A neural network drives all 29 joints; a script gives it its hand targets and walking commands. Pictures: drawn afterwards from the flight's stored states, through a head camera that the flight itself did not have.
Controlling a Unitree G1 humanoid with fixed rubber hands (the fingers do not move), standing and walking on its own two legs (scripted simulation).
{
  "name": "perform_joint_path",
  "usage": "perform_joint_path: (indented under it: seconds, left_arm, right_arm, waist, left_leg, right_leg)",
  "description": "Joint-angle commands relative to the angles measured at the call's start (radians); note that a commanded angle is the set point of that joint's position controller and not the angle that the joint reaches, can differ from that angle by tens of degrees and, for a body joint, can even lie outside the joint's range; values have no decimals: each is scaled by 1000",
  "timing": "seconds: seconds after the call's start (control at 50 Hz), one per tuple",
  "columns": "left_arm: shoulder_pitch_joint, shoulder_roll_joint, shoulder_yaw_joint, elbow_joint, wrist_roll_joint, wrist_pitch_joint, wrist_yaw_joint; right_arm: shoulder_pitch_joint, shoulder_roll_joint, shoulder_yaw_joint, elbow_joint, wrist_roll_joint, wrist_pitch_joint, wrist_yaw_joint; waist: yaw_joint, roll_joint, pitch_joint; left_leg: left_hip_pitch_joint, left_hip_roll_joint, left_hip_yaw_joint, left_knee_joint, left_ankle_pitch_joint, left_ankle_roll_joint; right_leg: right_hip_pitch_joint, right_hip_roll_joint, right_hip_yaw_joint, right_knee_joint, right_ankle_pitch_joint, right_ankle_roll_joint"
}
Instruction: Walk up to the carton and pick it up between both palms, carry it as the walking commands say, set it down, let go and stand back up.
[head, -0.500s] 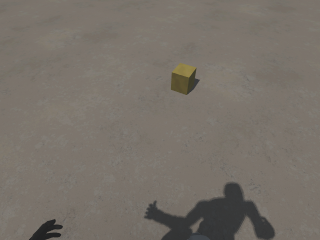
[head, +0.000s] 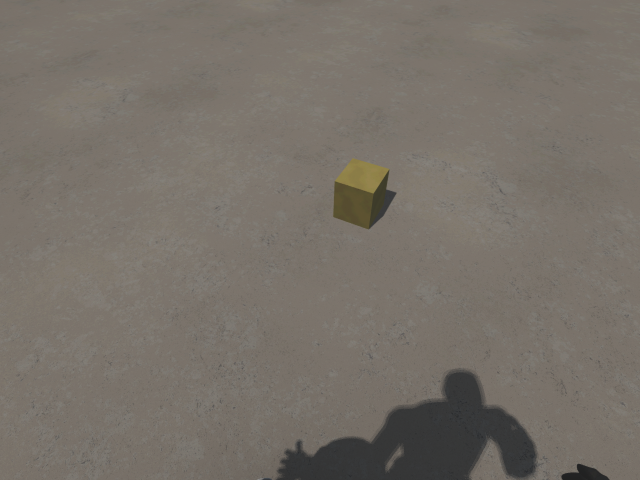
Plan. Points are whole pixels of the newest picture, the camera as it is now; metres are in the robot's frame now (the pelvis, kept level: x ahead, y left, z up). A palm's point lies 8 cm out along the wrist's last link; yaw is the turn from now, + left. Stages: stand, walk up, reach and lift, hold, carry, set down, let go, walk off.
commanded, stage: walk up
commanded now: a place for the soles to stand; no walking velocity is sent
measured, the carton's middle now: (360, 193) +1.40 -0.11 -0.64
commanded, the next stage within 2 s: none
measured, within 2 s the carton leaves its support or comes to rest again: neither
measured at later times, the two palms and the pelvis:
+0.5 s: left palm (141, 354) +0.30 +0.29 -0.04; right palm (593, 386) +0.30 -0.37 -0.08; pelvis +0.22 -0.05 +0.02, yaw -2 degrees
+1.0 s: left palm (209, 236) +0.55 +0.25 -0.05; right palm (571, 287) +0.49 -0.42 -0.09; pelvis +0.44 -0.08 +0.01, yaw -3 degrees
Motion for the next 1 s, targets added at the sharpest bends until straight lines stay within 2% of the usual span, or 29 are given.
perform_joint_path:
  seconds: [0.0,0.04,0.08,0.12,0.18,0.22,0.26,0.28,0.3,0.32,0.34,0.38,0.42,0.54,0.58,0.6,0.62,0.64,0.66,0.68,0.7,0.74,0.8,0.86,0.9,0.92,0.94,0.96,0.98]
  left_arm:
    - [-111,251,58,-129,-8,-37,24]
    - [-54,231,57,-89,-7,-33,12]
    - [-54,204,55,-66,-5,-27,-9]
    - [-76,183,55,-59,-1,-18,-25]
    - [-75,169,63,-29,0,-17,-34]
    - [-56,168,71,-11,0,-18,-33]
    - [21,200,89,15,0,-25,-18]
    - [144,252,112,35,6,-33,1]
    - [153,359,129,-3,11,-42,19]
    - [77,353,125,-31,-2,-42,24]
    - [20,323,116,-47,-9,-45,29]
    - [-26,268,96,-54,-10,-47,37]
    - [-44,265,88,-56,-5,-49,30]
    - [-64,280,80,-77,-4,-45,13]
    - [-68,270,67,-79,-8,-38,12]
    - [-63,244,54,-80,-10,-38,14]
    - [-57,203,36,-86,-14,-42,19]
    - [-50,137,15,-100,-24,-47,27]
    - [-69,157,26,-115,-17,-43,31]
    - [-95,252,43,-103,-9,-34,40]
    - [-64,247,41,-82,-17,-34,38]
    - [-19,221,42,-48,-14,-33,25]
    - [-42,186,46,-39,-2,-25,-1]
    - [-24,175,60,-7,0,-28,-10]
    - [31,193,78,21,3,-32,-5]
    - [93,215,92,40,2,-36,3]
    - [192,280,117,51,9,-43,20]
    - [183,376,130,13,13,-50,32]
    - [102,349,120,-16,-1,-49,37]
  right_arm:
    - [151,-329,-92,-49,40,-10,-36]
    - [59,-268,-70,-77,42,-4,-37]
    - [51,-270,-63,-75,23,0,-33]
    - [54,-288,-73,-77,18,-4,-25]
    - [-1,-285,-75,-91,24,0,-13]
    - [-32,-279,-70,-92,28,10,-7]
    - [-20,-230,-47,-87,22,18,-7]
    - [-19,-169,-24,-103,22,18,-8]
    - [-27,-125,-8,-136,40,15,-11]
    - [-36,-217,-29,-107,35,23,-27]
    - [-22,-240,-36,-79,38,21,-30]
    - [26,-217,-25,-44,35,12,-28]
    - [60,-201,-24,-11,31,20,-12]
    - [-49,-174,-35,-30,19,27,19]
    - [-36,-172,-40,-26,14,20,17]
    - [9,-187,-48,-18,10,15,10]
    - [103,-220,-62,1,7,9,-5]
    - [234,-295,-91,15,-8,6,-22]
    - [237,-341,-95,-10,9,4,-33]
    - [181,-335,-88,-21,44,8,-33]
    - [129,-301,-80,-31,50,12,-35]
    - [47,-260,-62,-52,43,20,-34]
    - [44,-276,-65,-62,23,15,-24]
    - [-27,-270,-66,-81,28,20,-13]
    - [-56,-239,-51,-89,30,32,-7]
    - [-46,-204,-36,-92,24,35,-7]
    - [-57,-136,-12,-115,26,34,-8]
    - [-56,-134,-5,-131,37,33,-18]
    - [-58,-215,-26,-99,34,39,-32]
  waist:
    - [-119,83,-77]
    - [-65,110,-28]
    - [-66,172,-17]
    - [-67,183,-19]
    - [-38,154,-29]
    - [-5,88,-36]
    - [49,-42,-72]
    - [118,-230,-123]
    - [115,-337,-110]
    - [81,-137,-79]
    - [55,-37,-31]
    - [6,-82,7]
    - [-9,-145,-6]
    - [0,-112,27]
    - [-26,-72,18]
    - [-58,-32,-10]
    - [-110,50,-83]
    - [-173,252,-193]
    - [-163,258,-141]
    - [-147,80,-120]
    - [-109,57,-86]
    - [-66,127,-10]
    - [-74,182,-6]
    - [-29,158,-27]
    - [26,66,-49]
    - [62,-29,-75]
    - [123,-262,-91]
    - [117,-304,-77]
    - [80,-114,-34]
  left_leg:
    - [460,397,-650,-412,-588,262]
    - [353,322,-445,-417,-476,221]
    - [262,262,-259,-414,-312,202]
    - [219,247,-197,-425,-320,203]
    - [156,207,-130,-410,-372,164]
    - [87,191,-95,-343,-428,137]
    - [-29,127,-35,-126,-458,103]
    - [-184,38,24,198,-355,69]
    - [-408,-73,-13,451,-371,21]
    - [-383,-6,-169,530,-330,20]
    - [-365,20,-213,510,-247,14]
    - [-305,67,-182,391,-212,-12]
    - [-160,56,-123,280,-210,-31]
    - [20,1,-7,5,-73,-12]
    - [138,-33,28,-78,-51,2]
    - [245,-52,27,-112,-68,18]
    - [420,-31,-41,-150,-135,54]
    - [594,180,-340,-245,-314,132]
    - [643,362,-701,-411,-372,228]
    - [550,371,-644,-368,-340,276]
    - [482,338,-557,-373,-338,268]
    - [331,253,-340,-390,-295,216]
    - [221,224,-227,-397,-230,222]
    - [124,179,-162,-358,-344,176]
    - [-4,140,-112,-235,-461,130]
    - [-107,100,-72,-88,-507,102]
    - [-288,-17,8,240,-446,52]
    - [-421,-74,-64,462,-399,27]
    - [-392,-18,-205,515,-325,25]
  right_leg:
    - [-568,-57,121,389,80,6]
    - [-504,-134,92,258,93,14]
    - [-387,-142,34,92,71,26]
    - [-313,-134,-11,-21,112,31]
    - [-181,-96,-87,-160,240,30]
    - [-49,-65,-137,-232,304,26]
    - [154,-42,-126,-286,204,-1]
    - [327,-149,96,-399,-32,-57]
    - [359,-415,653,-621,-305,-177]
    - [283,-467,679,-632,-340,-231]
    - [221,-436,566,-592,-205,-238]
    - [141,-360,344,-539,127,-233]
    - [6,-319,195,-546,203,-215]
    - [-83,-281,108,-572,0,-172]
    - [-117,-264,71,-502,48,-152]
    - [-147,-240,33,-402,165,-129]
    - [-203,-195,-27,-209,361,-90]
    - [-334,-100,-120,137,361,-29]
    - [-558,-1,-60,288,21,13]
    - [-531,-84,65,334,42,14]
    - [-513,-106,65,310,73,12]
    - [-426,-158,38,122,55,24]
    - [-296,-138,-31,-40,104,37]
    - [-129,-91,-94,-193,243,26]
    - [63,-44,-134,-243,273,15]
    - [200,-58,-94,-278,181,-6]
    - [319,-217,224,-454,-145,-73]
    - [309,-451,675,-637,-350,-191]
    - [234,-474,658,-624,-336,-232]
